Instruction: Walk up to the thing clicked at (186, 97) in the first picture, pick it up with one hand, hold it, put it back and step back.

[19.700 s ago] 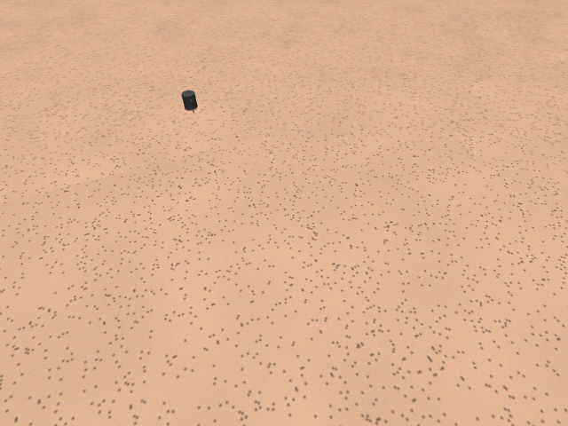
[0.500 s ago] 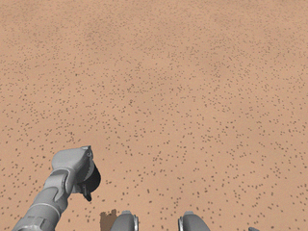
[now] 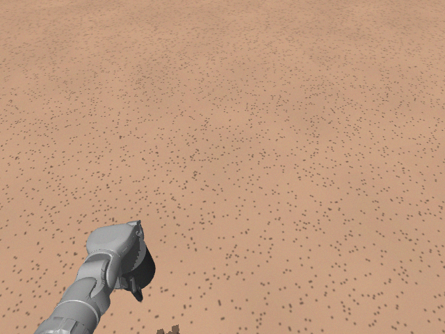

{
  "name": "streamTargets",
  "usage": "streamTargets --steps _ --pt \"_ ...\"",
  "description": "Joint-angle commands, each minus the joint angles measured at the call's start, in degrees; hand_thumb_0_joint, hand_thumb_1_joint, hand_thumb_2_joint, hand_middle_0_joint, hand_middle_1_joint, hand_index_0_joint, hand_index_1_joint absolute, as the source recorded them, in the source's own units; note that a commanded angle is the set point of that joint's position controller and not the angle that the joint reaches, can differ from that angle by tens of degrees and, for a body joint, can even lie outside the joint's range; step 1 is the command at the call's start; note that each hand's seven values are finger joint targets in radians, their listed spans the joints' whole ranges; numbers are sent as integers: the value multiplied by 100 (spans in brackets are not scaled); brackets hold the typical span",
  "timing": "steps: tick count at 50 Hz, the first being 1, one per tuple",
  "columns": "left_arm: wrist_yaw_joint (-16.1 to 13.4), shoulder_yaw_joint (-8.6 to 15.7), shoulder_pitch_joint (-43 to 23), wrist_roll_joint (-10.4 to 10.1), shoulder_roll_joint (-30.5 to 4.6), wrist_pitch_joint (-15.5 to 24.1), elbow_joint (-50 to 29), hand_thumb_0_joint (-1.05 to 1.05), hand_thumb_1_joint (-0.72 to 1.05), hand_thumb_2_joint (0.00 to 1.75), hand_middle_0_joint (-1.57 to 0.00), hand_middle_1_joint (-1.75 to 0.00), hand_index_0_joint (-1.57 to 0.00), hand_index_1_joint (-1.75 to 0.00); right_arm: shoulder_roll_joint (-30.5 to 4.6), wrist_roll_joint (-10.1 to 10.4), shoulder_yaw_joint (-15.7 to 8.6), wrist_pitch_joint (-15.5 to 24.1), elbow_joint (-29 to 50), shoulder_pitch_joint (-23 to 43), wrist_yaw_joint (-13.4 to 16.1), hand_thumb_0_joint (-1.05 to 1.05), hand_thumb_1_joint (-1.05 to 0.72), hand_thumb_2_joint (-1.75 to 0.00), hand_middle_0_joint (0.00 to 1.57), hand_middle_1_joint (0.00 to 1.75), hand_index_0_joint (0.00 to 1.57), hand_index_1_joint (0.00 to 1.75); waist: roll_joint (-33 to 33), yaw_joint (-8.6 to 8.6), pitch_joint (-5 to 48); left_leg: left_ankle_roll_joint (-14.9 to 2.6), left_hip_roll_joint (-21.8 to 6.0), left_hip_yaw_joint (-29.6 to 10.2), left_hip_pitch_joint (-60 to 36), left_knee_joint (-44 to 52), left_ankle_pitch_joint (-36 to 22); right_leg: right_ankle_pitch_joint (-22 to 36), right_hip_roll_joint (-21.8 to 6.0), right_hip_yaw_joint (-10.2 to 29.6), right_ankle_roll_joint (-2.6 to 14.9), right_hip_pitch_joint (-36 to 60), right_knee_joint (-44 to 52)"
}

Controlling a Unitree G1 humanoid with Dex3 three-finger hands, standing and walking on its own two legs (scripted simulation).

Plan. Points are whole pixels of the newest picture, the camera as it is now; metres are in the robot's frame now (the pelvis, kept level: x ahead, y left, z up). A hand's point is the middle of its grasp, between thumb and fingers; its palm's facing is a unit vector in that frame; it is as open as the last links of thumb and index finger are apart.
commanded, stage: hold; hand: left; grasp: from above
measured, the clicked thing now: (132, 269) +0.30 +0.21 -0.13
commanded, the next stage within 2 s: crouch in 1.88 s
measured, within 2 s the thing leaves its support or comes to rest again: neither
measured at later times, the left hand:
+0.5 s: hand (116, 255) +0.30 +0.22 -0.05, palm faces -0.47 -0.06 -0.88, open 11.5 cm
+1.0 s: hand (112, 262) +0.28 +0.22 -0.03, palm faces -0.47 -0.05 -0.88, open 11.6 cm
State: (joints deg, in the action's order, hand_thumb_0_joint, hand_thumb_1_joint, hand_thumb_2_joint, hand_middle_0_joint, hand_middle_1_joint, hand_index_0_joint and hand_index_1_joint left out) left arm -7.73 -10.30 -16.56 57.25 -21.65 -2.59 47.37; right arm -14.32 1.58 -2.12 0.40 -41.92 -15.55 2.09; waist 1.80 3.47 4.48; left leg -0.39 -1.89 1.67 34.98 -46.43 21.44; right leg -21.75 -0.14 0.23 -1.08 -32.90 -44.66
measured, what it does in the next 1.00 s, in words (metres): stands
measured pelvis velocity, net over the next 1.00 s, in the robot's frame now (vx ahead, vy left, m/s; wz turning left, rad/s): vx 0.00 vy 0.00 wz -0.01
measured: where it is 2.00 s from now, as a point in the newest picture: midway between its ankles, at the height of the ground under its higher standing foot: outside the picture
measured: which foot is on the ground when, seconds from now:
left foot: down 0.00-1.00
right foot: down 0.00-1.00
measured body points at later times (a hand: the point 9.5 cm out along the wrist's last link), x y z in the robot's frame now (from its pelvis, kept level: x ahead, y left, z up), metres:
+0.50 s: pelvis +0.01 +0.00 +0.02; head +0.04 -0.01 +0.47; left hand +0.32 +0.22 +0.00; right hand +0.11 -0.27 -0.10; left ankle +0.01 +0.11 -0.71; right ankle +0.00 -0.13 -0.71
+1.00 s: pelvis +0.00 +0.00 +0.03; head +0.01 -0.02 +0.48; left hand +0.30 +0.22 +0.02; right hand +0.12 -0.27 -0.09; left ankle +0.01 +0.11 -0.71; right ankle +0.00 -0.13 -0.71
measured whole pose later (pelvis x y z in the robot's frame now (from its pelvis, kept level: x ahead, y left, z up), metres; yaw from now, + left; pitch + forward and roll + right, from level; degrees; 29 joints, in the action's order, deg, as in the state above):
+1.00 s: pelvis +0.00 +0.00 +0.03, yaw +0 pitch +3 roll +0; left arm -1.7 -11.9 -13.3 58.0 -21.8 -1.2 40.2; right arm -15.2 2.7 -2.6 -2.5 -39.4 -13.0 2.0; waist 2.5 0.9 1.2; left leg -0.2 -1.3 2.6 20.2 -32.7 15.2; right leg -16.1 -0.5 1.0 -0.9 -19.1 -32.5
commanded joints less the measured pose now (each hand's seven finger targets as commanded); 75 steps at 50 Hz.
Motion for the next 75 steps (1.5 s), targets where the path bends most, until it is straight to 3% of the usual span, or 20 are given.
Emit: streamTargets --steps 1,5,16,27,32,36,47,54,60,61,67,68,70,72,75 --pt "-296 564 -1859 46 -1275 100 -1408 0 42 123 -84 -104 -83 -106 -885 19 -328 139 561 -111 40 0 -90 -90 20 30 20 30 173 -36 1795 51 231 -103 -1654 711 -1869 1745 190 -10 151 729 774" --pt "-263 550 -2014 140 -1331 118 -1523 0 41 120 -83 -102 -82 -103 -908 12 -361 119 525 -74 47 0 -90 -90 20 30 20 30 228 -37 1783 55 207 -121 -1905 789 -2231 1985 209 -30 148 779 854" --pt "-66 456 -1795 55 -1190 107 -1425 0 40 121 -81 -103 -81 -104 -939 44 -403 53 654 85 7 0 -90 -90 20 30 20 30 126 -107 1564 41 227 -60 -2168 1113 -2203 1954 203 -18 152 1080 1168" --pt "69 558 -1877 90 -1311 156 -1794 0 39 123 -81 -104 -80 -105 -923 75 -373 -30 838 211 -3 0 -90 -90 20 30 20 30 57 -188 1478 2 241 -19 -2208 1342 -2160 2016 195 22 150 1397 1365" --pt "89 541 -1863 119 -1289 162 -1813 0 39 123 -81 -105 -80 -106 -922 81 -369 -40 866 298 -6 0 -90 -90 20 30 20 30 122 -208 1324 20 233 -8 -2319 1505 -1885 1729 194 24 171 1352 1478" --pt "148 533 -1859 110 -1268 155 -2003 0 39 123 -81 -106 -80 -107 -893 72 -363 -55 864 352 2 0 -90 -90 20 30 20 30 -27 -212 1492 -28 256 15 -2394 1478 -2050 1974 163 58 124 1554 1528" --pt "309 487 -1716 47 -1251 168 -1971 0 38 121 -78 -107 -78 -108 -875 109 -303 -67 992 576 17 0 -90 -90 20 30 20 30 -33 -247 1025 -27 258 -11 -2352 1789 -1438 1344 144 45 147 1533 1806" --pt "396 536 -1928 61 -1335 204 -2320 0 34 121 -77 -106 -76 -107 -848 126 -277 -81 978 602 48 0 -91 -90 20 30 20 30 56 -274 1258 -30 245 -5 -2560 1797 -1831 1702 153 46 146 1693 1796" --pt "447 432 -1823 46 -1215 177 -2149 0 34 121 -76 -108 -76 -108 -846 145 -259 -89 999 670 60 0 -91 -90 20 30 20 30 -114 -264 1111 -43 246 -5 -2596 1887 -1802 1677 152 38 131 1729 1888" --pt "474 529 -1849 32 -1327 185 -2297 0 35 122 -77 -107 -77 -108 -857 159 -277 -94 1015 703 63 0 -91 -90 20 30 20 30 -11 -318 1157 -54 272 34 -2604 1899 -1785 1683 130 62 130 1799 1912" --pt "614 541 -1630 0 -1332 171 -2133 0 34 121 -77 -106 -76 -107 -847 176 -242 -121 1067 787 68 0 -91 -90 20 30 20 30 39 -342 947 -20 216 -31 -2630 2058 -1682 1504 161 8 176 1743 1970" --pt "643 435 -1742 -6 -1236 187 -2239 0 33 121 -76 -106 -75 -107 -837 172 -238 -123 1082 781 66 0 -91 -90 20 30 20 30 -20 -298 984 -26 210 -35 -2653 2058 -1692 1528 165 12 173 1756 1969" --pt "671 511 -1697 25 -1332 209 -2248 0 32 121 -75 -106 -74 -107 -829 176 -234 -125 1099 804 75 0 -91 -90 20 30 20 30 -41 -332 964 -51 252 -11 -2620 2051 -1686 1528 139 30 156 1825 2012" --pt "685 418 -1919 -2 -1259 239 -2385 0 32 122 -75 -108 -75 -109 -824 169 -233 -125 1089 796 79 0 -91 -91 20 30 20 30 39 -295 1093 -24 246 -12 -2739 2045 -1752 1576 147 37 167 1779 1996" --pt "625 540 -1801 -10 -1330 267 -2371 0 33 122 -76 -108 -75 -108 -847 163 -230 -113 1076 777 81 0 -91 -90 20 30 20 30 90 -335 1052 5 203 -52 -2779 2104 -1655 1447 179 -1 189 1760 2011"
